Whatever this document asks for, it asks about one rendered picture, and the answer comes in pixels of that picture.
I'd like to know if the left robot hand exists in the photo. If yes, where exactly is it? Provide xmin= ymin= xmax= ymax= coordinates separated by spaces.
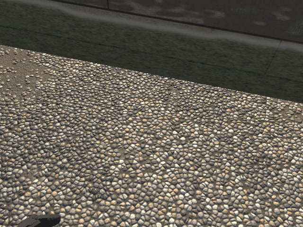
xmin=17 ymin=214 xmax=61 ymax=227

